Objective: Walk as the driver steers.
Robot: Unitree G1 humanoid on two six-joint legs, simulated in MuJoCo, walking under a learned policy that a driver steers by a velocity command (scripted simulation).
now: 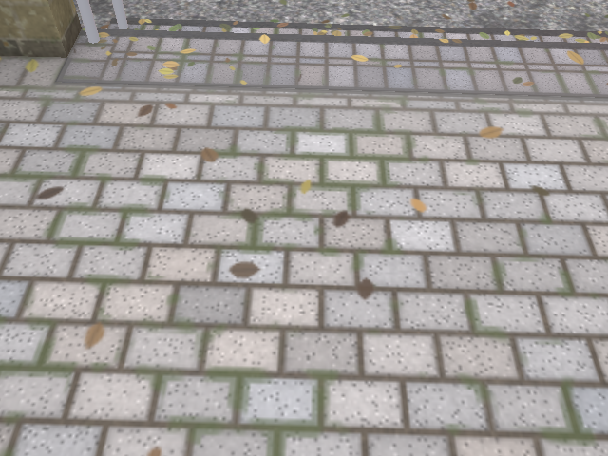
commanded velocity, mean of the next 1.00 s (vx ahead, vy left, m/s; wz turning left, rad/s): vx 0.26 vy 0.00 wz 0.41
